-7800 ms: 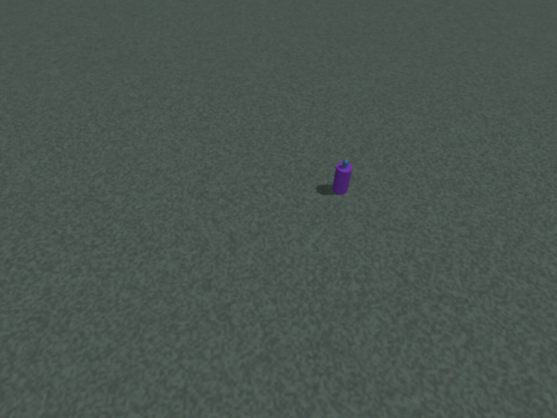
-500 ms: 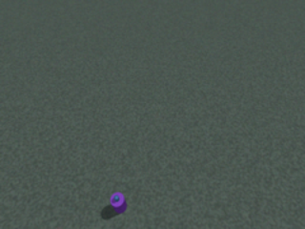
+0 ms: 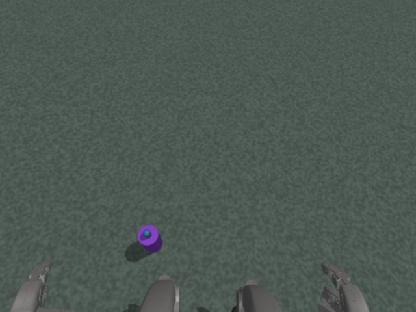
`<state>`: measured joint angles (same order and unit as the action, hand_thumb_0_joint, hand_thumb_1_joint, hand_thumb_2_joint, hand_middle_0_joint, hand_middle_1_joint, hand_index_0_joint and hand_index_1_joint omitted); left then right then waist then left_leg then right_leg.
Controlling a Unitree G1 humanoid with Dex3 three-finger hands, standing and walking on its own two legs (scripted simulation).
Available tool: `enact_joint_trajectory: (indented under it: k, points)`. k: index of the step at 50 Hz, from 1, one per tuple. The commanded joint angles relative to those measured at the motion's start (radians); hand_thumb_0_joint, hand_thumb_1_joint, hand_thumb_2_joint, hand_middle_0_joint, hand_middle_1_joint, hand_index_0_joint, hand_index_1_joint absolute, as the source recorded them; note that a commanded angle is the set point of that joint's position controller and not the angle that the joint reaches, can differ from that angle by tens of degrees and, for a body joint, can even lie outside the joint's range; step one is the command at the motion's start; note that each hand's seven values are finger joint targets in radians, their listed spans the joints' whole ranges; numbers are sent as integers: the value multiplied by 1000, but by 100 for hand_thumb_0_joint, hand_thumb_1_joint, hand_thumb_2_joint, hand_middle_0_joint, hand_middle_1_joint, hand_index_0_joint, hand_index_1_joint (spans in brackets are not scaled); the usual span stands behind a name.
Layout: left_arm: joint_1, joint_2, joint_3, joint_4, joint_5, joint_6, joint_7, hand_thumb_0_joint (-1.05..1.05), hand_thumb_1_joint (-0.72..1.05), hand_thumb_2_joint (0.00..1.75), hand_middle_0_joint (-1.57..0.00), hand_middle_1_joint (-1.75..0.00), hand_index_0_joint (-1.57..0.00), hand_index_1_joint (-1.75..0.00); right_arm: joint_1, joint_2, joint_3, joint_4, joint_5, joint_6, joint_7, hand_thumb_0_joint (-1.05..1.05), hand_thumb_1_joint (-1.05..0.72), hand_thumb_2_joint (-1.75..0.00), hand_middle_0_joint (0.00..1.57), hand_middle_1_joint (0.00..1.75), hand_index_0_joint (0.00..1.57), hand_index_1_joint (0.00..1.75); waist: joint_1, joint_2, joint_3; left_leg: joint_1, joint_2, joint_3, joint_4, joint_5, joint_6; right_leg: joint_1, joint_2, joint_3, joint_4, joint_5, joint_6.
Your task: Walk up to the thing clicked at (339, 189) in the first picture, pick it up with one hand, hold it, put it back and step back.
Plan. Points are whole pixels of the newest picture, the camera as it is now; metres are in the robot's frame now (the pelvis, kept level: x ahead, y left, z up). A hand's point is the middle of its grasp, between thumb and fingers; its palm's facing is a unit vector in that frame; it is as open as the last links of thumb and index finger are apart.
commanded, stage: go down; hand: left
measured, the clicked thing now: (150, 238) +0.38 +0.21 -0.59
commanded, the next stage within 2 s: none
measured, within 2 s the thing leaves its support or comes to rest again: neither
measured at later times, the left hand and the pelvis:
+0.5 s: hand (62, 277) +0.21 +0.33 -0.19, palm faces +0.16 -0.96 -0.24, open 17.5 cm; pelvis -0.02 +0.00 -0.10, yaw +0 degrees
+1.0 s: hand (63, 253) +0.27 +0.37 -0.26, palm faces +0.19 -0.96 -0.19, open 17.2 cm; pelvis -0.06 -0.01 -0.22, yaw -3 degrees
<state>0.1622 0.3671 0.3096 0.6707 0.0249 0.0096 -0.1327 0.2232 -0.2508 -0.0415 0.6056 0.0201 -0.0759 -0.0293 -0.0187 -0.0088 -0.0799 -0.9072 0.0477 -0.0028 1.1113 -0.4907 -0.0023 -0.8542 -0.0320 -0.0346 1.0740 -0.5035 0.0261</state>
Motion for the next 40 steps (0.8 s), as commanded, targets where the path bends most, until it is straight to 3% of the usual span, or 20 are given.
enact_joint_trajectory:
  k: [1, 2, 5, 8, 10, 13, 14, 16, 21, 22, 23, 25, 27, 29, 33, 34, 38, 40]
  points:
    - [86, 232, 89, -233, -20, 5, 3, 0, -61, 0, -8, -6, -8, -5, 1, -164, -59, -142, -1, -63, -22, 0, -88, -89, 20, 30, 20, 30, 1, 96, -308, 203, -12, -26, -146, 238, 3, 85, 36, -13, -94, 206, -45]
    - [91, 233, 93, -265, -23, 15, 2, 0, -61, 0, -8, -5, -8, -5, 1, -164, -57, -149, -3, -68, -25, 0, -89, -89, 20, 30, 20, 30, 4, 98, -327, 215, -10, -24, -134, 270, 5, 78, 35, -13, -85, 229, -46]
    - [96, 225, 99, -277, -31, 29, -2, 0, -58, 0, -8, -4, -9, -3, -20, -156, -48, -158, -6, -78, -31, 0, -89, -89, 20, 30, 20, 30, -6, 100, -261, 155, -11, -35, -120, 194, 4, 20, 32, -15, -68, 165, -44]
    - [120, 223, 112, -290, -43, 20, -15, 0, -57, 0, -8, -4, -8, -4, -18, -148, -43, -168, -11, -90, -34, 0, -91, -90, 20, 30, 20, 30, -3, 105, -288, 127, -13, -30, -77, 229, 8, 2, 30, -13, -31, 192, -46]
    - [67, 245, 127, -292, -48, 6, -26, 0, -58, 0, -8, -4, -8, -4, -23, -151, -42, -172, -14, -99, -37, 0, -91, -90, 20, 30, 20, 30, -17, 106, -263, 87, -13, -29, -53, 185, 9, -44, 31, -11, -14, 160, -45]
    - [-5, 261, 155, -235, -67, -47, -55, 0, -59, 0, -8, -4, -9, -4, -31, -154, -38, -159, -19, -117, -40, 0, -93, -90, 20, 30, 20, 30, -22, 83, -270, 5, -16, -27, 30, 171, 17, -122, 29, -4, 54, 149, -44]
    - [-22, 271, 175, -210, -79, -76, -72, 0, -61, 0, -8, -4, -9, -3, -36, -159, -36, -155, -20, -122, -37, 0, -93, -90, 20, 30, 20, 30, -10, 86, -274, -33, -17, -33, 57, 175, 16, -157, 28, -5, 95, 143, -46]
    - [-66, 297, 197, -163, -96, -138, -112, 0, -61, 0, -9, -4, -9, -4, -37, -169, -37, -148, -23, -135, -33, 0, -93, -90, 20, 30, 20, 30, -10, 93, -325, -75, -21, -37, 127, 188, 19, -222, 29, -4, 163, 143, -46]
    - [-150, 388, 273, -122, -128, -287, -210, 0, -61, 3, -7, -9, -7, -9, -44, -200, -34, -126, -30, -148, -30, 0, -92, -90, 20, 30, 20, 30, 24, 135, -484, -127, -22, -52, 252, 253, 16, -345, 28, -4, 307, 165, -56]
    - [-168, 401, 280, -105, -129, -305, -223, 0, -61, 4, -7, -9, -7, -9, -54, -206, -37, -117, -34, -147, -28, 0, -91, -90, 20, 30, 20, 30, 40, 159, -488, -143, -20, -53, 265, 211, 11, -386, 29, -3, 327, 123, -59]
    - [-164, 421, 311, -81, -138, -319, -232, 0, -61, 6, -7, -11, -7, -11, -55, -217, -41, -112, -34, -145, -28, 0, -90, -90, 20, 30, 20, 30, 47, 150, -525, -145, -18, -62, 284, 237, 12, -396, 29, -6, 349, 141, -59]
    - [-179, 436, 333, -50, -150, -338, -256, 0, -61, 7, -7, -12, -6, -12, -54, -228, -41, -100, -36, -141, -23, 0, -90, -90, 20, 30, 20, 30, 58, 159, -554, -154, -13, -78, 300, 216, 6, -448, 32, -14, 387, 114, -63]
    - [-205, 445, 344, -29, -161, -350, -273, 0, -61, 9, -7, -13, -6, -13, -54, -236, -44, -94, -37, -133, -23, 0, -90, -90, 20, 30, 20, 30, 57, 150, -566, -194, -16, -85, 324, 190, 8, -471, 34, -17, 410, 100, -63]
    - [-253, 510, 392, -61, -167, -365, -288, 0, -61, 9, -7, -13, -6, -13, -60, -246, -45, -88, -36, -128, -21, 0, -90, -90, 20, 30, 20, 30, 72, 153, -603, -214, -15, -86, 353, 171, 10, -498, 35, -15, 436, 84, -64]
    - [-331, 529, 420, -12, -193, -384, -321, 0, -60, 10, -6, -14, -6, -13, -67, -252, -38, -68, -37, -126, -21, 0, -90, -90, 20, 30, 20, 30, 48, 124, -607, -303, -17, -79, 436, 150, 19, -552, 37, -10, 484, 76, -60]
    - [-360, 560, 434, -13, -192, -391, -324, 0, -57, 10, -6, -14, -6, -13, -67, -248, -34, -64, -40, -126, -23, 0, -89, -90, 20, 30, 20, 30, 52, 123, -604, -340, -17, -72, 450, 118, 21, -555, 37, -4, 485, 53, -58]
    - [-467, 588, 444, 26, -204, -417, -358, 0, -53, 10, -5, -14, -6, -13, -71, -253, -28, -52, -41, -126, -27, 0, -89, -90, 20, 30, 20, 30, 33, 131, -574, -425, -13, -73, 487, -24, 21, -629, 37, 7, 512, -52, -57]
    - [-498, 624, 462, 28, -206, -425, -370, 0, -51, 10, -6, -13, -6, -12, -61, -259, -23, -46, -42, -128, -29, 0, -89, -90, 20, 30, 20, 30, 37, 127, -609, -452, -11, -71, 509, -34, 21, -626, 38, 8, 530, -58, -56]
